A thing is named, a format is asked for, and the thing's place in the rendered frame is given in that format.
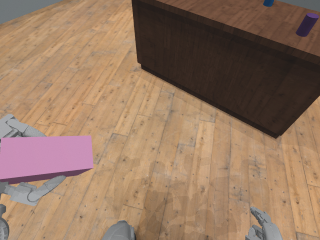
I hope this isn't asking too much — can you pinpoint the left robot forearm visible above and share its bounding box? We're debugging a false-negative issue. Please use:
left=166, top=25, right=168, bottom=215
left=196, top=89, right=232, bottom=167
left=0, top=204, right=10, bottom=240

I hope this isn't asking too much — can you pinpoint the left robot thigh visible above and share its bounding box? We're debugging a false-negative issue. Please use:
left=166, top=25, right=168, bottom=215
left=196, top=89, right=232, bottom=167
left=101, top=222, right=135, bottom=240

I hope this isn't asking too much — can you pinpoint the left robot shin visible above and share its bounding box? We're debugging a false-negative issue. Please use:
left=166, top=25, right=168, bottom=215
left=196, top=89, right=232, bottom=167
left=117, top=220, right=128, bottom=224

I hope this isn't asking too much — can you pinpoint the table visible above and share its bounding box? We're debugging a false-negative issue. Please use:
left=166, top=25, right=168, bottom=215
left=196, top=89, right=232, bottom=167
left=131, top=0, right=320, bottom=139

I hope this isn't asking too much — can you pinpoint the left robot hand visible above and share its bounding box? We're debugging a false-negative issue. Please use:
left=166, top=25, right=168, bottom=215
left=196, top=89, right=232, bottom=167
left=0, top=114, right=66, bottom=206

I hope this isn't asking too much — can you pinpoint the right robot hand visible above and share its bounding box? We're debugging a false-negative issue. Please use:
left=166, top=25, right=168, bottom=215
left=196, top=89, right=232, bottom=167
left=245, top=206, right=283, bottom=240

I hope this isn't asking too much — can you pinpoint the sponge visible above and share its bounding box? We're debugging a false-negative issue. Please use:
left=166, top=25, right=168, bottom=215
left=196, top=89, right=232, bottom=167
left=0, top=135, right=94, bottom=185

